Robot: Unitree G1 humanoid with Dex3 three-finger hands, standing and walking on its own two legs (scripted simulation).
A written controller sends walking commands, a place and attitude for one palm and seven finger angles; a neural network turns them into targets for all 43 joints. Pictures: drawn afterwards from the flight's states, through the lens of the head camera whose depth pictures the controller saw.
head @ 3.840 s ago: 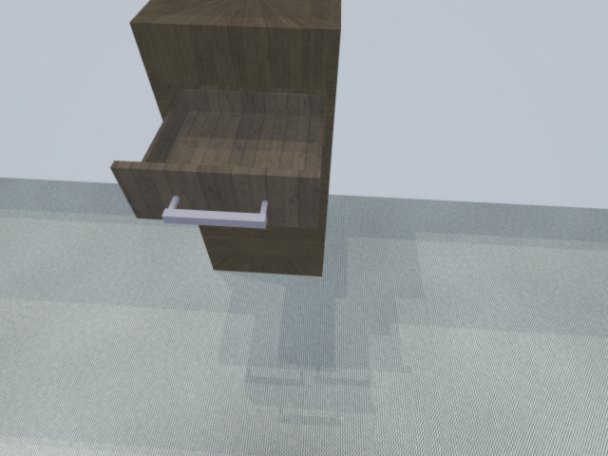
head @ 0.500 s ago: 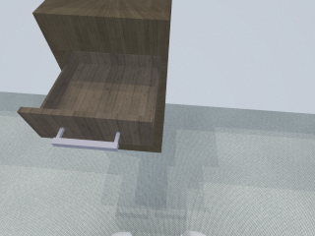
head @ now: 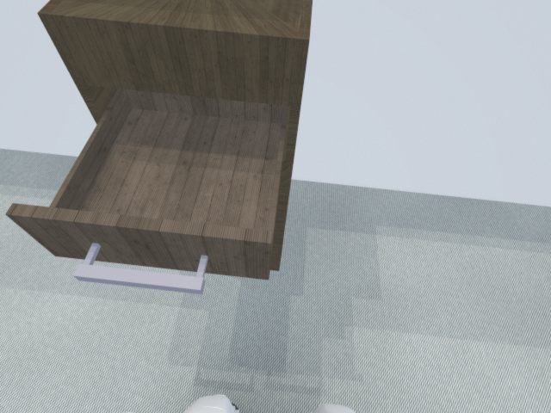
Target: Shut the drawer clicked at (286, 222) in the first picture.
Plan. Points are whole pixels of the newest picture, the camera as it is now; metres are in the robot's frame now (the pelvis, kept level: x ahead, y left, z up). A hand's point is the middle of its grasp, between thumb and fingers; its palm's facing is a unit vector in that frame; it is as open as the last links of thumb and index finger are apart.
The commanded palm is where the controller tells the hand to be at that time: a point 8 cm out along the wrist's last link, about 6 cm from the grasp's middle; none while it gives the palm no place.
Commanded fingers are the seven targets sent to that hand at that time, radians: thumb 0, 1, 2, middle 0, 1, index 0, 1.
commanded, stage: come to a stop and stand still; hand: left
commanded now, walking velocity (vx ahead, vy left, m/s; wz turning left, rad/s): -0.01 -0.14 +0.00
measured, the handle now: (144, 267) +0.31 +0.23 -0.04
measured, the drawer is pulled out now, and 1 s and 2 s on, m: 0.29 0.29 0.29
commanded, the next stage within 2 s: look again from close up in 0.66 s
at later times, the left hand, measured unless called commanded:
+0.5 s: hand out of the picture +0.00 +0.13 -0.16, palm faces +0.03 -0.98 -0.20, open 7.4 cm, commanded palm none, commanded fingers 0.00 0.90 0.90 -0.20 -0.30 -0.20 -0.30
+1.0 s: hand out of the picture +0.04 +0.19 -0.17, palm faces +0.00 -0.96 -0.26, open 7.4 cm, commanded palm none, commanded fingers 0.00 0.90 0.90 -0.20 -0.30 -0.20 -0.30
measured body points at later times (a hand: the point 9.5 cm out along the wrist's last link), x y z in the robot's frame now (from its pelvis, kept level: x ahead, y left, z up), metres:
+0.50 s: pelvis -0.01 -0.04 +0.01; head +0.01 -0.05 +0.46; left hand +0.00 +0.19 -0.15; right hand -0.01 -0.28 -0.15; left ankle +0.03 +0.12 -0.73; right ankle -0.07 -0.14 -0.73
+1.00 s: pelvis -0.01 +0.00 +0.00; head -0.02 +0.00 +0.45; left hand +0.04 +0.24 -0.15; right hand +0.04 -0.25 -0.15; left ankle +0.03 +0.12 -0.73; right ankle -0.07 -0.14 -0.73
